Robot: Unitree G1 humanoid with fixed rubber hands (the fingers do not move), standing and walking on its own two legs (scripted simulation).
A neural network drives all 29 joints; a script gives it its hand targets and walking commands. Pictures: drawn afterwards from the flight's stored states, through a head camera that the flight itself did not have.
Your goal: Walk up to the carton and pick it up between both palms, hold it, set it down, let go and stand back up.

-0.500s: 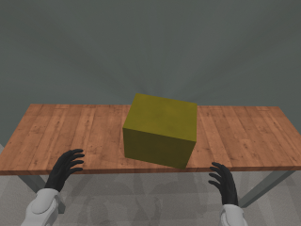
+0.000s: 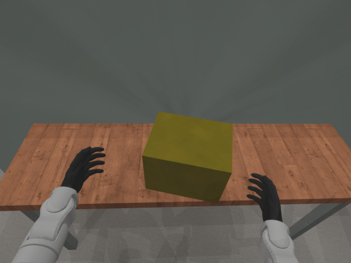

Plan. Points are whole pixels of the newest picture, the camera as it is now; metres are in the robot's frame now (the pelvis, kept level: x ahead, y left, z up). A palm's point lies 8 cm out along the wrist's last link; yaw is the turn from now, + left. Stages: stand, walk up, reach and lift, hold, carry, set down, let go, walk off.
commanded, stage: reach and lift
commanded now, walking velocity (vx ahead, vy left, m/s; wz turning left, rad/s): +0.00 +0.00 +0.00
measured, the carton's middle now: (188, 157) +0.43 -0.05 -0.06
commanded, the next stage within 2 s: none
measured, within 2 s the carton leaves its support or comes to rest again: neither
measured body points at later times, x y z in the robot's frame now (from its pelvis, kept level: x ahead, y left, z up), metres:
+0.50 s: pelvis +0.00 +0.00 +0.00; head +0.00 +0.01 +0.45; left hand +0.39 +0.20 +0.11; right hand +0.32 -0.22 +0.04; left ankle +0.01 +0.11 -0.73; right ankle +0.00 -0.13 -0.73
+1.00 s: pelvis +0.00 +0.00 +0.00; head +0.02 +0.01 +0.45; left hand +0.46 +0.18 +0.14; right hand +0.38 -0.23 +0.06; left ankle +0.01 +0.11 -0.73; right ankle +0.00 -0.13 -0.73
